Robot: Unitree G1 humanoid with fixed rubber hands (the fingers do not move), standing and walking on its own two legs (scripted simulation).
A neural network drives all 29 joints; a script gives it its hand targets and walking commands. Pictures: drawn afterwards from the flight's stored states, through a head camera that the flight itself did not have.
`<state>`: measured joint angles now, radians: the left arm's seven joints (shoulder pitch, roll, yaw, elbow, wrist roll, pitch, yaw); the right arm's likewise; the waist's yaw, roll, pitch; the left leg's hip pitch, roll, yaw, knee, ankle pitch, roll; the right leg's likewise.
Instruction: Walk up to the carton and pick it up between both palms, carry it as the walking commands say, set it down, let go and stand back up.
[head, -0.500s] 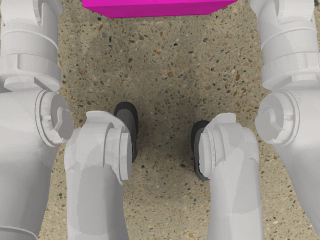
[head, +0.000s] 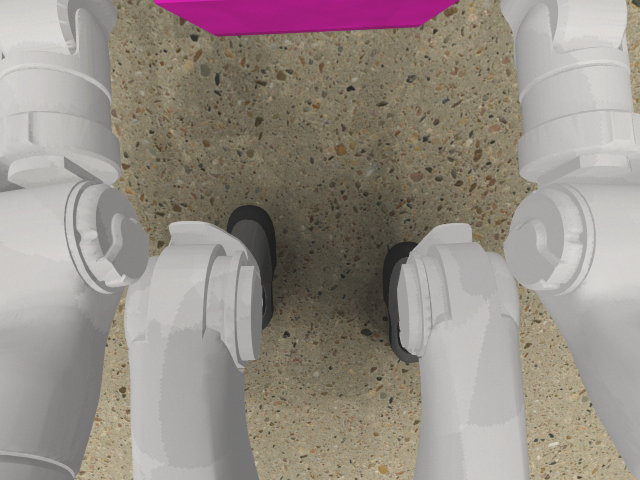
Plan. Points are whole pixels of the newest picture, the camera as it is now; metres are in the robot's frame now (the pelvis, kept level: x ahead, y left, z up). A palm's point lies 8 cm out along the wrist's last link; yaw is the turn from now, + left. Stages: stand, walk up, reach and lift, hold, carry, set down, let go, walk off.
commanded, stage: set down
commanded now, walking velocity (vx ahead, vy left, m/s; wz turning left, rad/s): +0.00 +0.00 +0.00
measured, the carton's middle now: out of the picture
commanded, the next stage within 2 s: none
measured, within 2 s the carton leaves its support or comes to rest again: neither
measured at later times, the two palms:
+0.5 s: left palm out of the picture +0.54 +0.24 -0.19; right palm out of the picture +0.57 -0.11 -0.18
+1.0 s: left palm out of the picture +0.53 +0.27 -0.19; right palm out of the picture +0.56 -0.14 -0.19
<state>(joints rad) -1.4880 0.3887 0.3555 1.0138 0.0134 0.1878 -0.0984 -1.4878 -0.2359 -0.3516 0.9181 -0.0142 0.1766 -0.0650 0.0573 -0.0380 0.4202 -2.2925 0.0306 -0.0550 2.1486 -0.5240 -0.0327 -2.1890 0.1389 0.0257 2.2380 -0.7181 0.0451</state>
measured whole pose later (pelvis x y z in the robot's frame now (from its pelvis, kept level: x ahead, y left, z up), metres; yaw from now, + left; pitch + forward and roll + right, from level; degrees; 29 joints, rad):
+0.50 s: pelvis +0.00 +0.00 +0.00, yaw +0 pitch +36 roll -1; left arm -1.52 0.40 0.37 1.05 0.01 0.15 -0.11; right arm -1.52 -0.25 -0.35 0.93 -0.04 0.16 -0.06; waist 0.06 -0.03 0.47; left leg -2.27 0.03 -0.06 2.16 -0.52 -0.04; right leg -2.16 0.14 0.02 2.25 -0.72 0.05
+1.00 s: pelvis -0.01 +0.01 +0.00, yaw +0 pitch +34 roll -1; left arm -1.60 0.52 0.17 1.29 -0.22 0.03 0.04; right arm -1.57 -0.39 -0.04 1.10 0.20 0.11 -0.12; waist 0.04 -0.01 0.52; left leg -2.26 0.02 -0.04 2.16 -0.50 -0.02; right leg -2.15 0.12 0.03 2.25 -0.70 0.07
